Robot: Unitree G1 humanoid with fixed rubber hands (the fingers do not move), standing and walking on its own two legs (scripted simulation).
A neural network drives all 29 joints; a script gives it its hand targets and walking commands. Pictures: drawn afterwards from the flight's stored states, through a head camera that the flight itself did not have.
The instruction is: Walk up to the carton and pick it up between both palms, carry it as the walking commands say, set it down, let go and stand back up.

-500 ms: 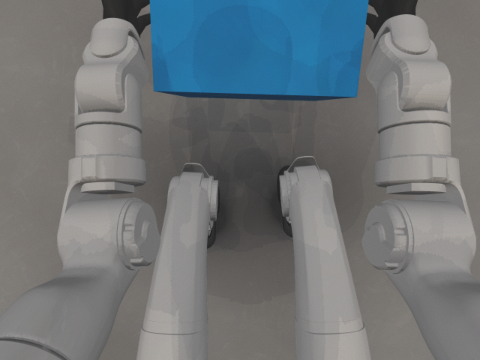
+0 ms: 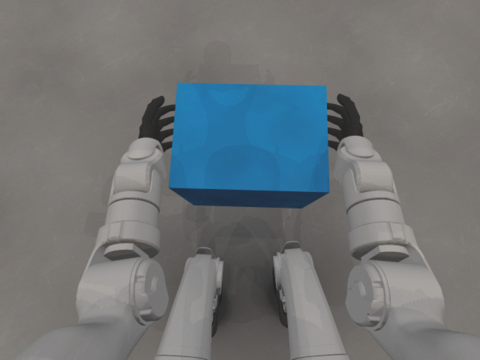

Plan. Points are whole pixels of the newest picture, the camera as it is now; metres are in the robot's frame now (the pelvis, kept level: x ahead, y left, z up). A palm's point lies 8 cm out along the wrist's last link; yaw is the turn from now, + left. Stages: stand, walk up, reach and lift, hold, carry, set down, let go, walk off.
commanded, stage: reach and lift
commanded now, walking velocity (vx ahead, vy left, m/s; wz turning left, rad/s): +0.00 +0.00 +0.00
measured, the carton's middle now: (249, 155) +0.45 -0.01 -0.11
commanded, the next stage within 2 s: none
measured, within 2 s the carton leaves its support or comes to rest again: neither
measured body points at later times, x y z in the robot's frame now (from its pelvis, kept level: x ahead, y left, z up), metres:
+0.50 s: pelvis +0.08 +0.01 +0.10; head +0.23 +0.01 +0.52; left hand +0.45 +0.16 +0.03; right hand +0.44 -0.17 +0.04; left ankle +0.09 +0.13 -0.57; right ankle +0.12 -0.13 -0.57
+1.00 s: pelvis +0.09 +0.00 +0.15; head +0.16 +0.00 +0.59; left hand +0.42 +0.16 +0.11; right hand +0.42 -0.17 +0.12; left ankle +0.09 +0.13 -0.57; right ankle +0.12 -0.13 -0.57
